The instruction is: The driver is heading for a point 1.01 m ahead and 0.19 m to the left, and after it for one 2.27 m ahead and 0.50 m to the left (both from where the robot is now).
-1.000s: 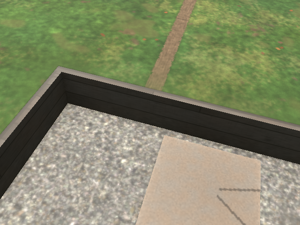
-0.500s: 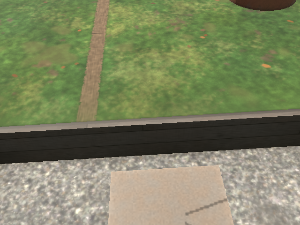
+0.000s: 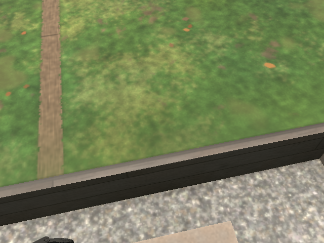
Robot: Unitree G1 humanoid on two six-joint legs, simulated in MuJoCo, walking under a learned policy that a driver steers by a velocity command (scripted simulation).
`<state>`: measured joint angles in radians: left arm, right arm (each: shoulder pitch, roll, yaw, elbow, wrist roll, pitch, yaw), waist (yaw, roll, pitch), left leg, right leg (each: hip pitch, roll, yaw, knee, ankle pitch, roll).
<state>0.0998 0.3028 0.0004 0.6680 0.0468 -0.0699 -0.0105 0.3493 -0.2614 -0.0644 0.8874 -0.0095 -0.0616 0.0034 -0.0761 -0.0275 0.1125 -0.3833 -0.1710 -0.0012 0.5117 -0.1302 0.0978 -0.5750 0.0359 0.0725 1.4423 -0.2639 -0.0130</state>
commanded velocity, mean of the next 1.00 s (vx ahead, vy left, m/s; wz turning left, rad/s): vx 0.09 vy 0.00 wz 0.32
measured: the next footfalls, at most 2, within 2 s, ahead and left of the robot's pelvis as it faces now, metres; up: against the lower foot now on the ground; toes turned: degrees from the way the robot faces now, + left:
right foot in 0.26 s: +0.30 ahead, -0.08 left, +0.00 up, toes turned +19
left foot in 0.68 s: +0.14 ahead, +0.12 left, +0.00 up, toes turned +28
